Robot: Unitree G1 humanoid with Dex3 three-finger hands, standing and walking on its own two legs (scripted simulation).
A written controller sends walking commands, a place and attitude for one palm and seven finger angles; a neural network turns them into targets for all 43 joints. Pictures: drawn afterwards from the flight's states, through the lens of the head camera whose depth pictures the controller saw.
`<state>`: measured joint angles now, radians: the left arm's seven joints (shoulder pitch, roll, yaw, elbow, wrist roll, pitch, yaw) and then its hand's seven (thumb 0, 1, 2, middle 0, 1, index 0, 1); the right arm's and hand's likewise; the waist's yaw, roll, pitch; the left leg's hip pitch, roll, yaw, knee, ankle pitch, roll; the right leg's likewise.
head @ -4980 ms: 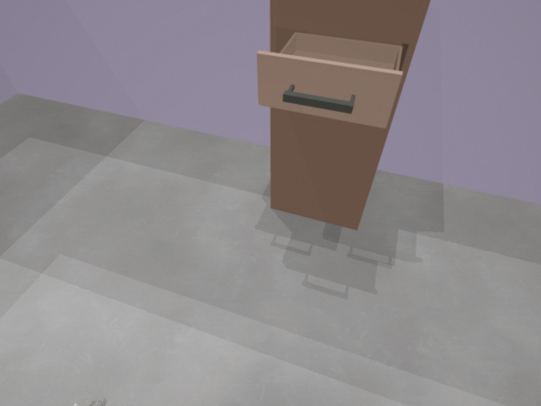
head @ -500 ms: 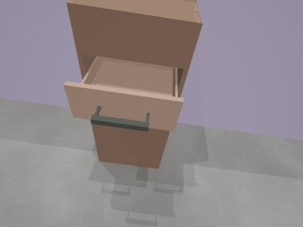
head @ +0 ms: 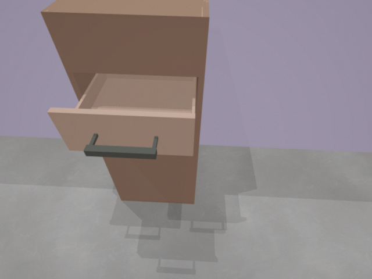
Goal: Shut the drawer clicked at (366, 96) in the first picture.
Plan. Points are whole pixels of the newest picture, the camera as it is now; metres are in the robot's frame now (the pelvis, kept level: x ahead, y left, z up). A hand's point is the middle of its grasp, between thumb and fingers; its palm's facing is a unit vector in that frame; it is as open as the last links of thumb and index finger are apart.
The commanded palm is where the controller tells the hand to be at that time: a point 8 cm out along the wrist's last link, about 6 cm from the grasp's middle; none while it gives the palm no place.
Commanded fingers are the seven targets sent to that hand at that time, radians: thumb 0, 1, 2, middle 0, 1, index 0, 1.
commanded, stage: come to a stop and stand still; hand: left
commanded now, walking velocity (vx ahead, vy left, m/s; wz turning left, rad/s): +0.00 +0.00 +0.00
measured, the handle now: (123, 145) +0.45 +0.19 +0.01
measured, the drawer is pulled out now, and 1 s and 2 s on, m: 0.19 0.19 0.19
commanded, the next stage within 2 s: look again from close up in 0.22 s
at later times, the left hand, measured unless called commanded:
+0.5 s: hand out of the picture -0.01 +0.18 -0.18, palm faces +0.05 -0.98 -0.21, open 7.3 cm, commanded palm none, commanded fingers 0.00 0.90 0.90 -0.20 -0.30 -0.20 -0.30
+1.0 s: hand out of the picture +0.02 +0.25 -0.18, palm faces +0.01 -0.98 -0.20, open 7.4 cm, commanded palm none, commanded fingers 0.00 0.90 0.90 -0.20 -0.30 -0.20 -0.30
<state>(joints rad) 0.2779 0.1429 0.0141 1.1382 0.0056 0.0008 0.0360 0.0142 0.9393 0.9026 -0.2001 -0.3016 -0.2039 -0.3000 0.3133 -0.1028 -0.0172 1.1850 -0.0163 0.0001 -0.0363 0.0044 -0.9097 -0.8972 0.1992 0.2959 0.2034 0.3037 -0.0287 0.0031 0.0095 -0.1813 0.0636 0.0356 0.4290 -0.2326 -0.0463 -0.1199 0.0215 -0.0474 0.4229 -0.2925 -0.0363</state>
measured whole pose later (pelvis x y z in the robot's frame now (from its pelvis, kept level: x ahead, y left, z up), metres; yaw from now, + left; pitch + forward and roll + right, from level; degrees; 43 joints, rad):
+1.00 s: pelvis -0.01 +0.07 +0.00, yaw +0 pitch -2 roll +0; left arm 0.26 0.20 0.00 1.05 0.02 0.01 0.03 0.00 0.91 0.90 -0.20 -0.30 -0.20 -0.30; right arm 0.20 -0.17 0.00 1.09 -0.02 -0.02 -0.01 0.00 -0.91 -0.90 0.20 0.30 0.21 0.30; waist 0.00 -0.03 0.02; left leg -0.20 -0.02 0.07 0.47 -0.25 0.05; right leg -0.13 -0.07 -0.01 0.45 -0.29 0.06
